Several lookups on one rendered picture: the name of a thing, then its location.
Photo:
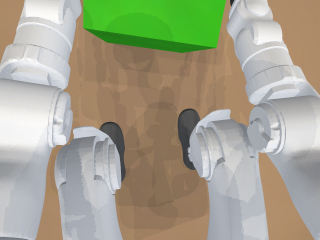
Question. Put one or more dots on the robot left forearm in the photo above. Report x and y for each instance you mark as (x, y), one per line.
(43, 42)

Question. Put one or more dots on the robot right foot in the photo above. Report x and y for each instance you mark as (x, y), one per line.
(187, 121)

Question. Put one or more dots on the right robot upper arm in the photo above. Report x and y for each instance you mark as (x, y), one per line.
(288, 131)

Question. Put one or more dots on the carton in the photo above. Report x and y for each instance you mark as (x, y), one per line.
(170, 25)

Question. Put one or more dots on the left robot thigh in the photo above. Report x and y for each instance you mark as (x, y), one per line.
(87, 197)

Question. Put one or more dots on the left robot upper arm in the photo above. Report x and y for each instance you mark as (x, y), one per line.
(34, 119)

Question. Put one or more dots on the robot right forearm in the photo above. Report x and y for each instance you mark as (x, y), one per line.
(263, 55)

